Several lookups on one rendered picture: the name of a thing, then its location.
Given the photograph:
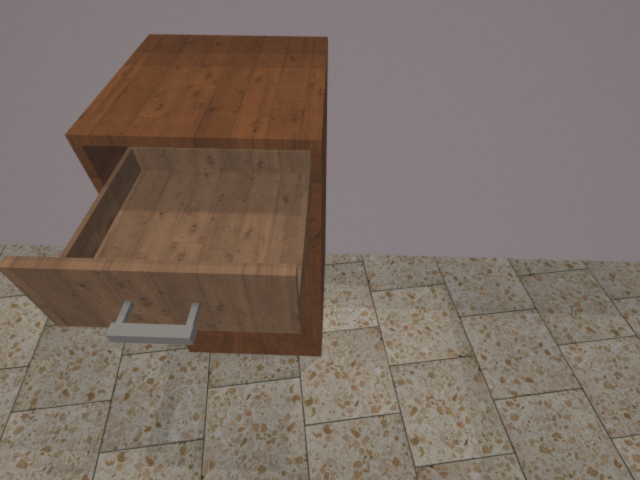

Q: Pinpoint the drawer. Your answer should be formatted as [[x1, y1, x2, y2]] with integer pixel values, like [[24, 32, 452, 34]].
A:
[[0, 147, 312, 334]]

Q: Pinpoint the cabinet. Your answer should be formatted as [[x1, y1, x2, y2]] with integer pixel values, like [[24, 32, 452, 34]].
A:
[[65, 34, 328, 356]]

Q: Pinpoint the handle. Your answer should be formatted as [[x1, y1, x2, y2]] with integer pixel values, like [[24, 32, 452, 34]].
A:
[[105, 301, 201, 345]]

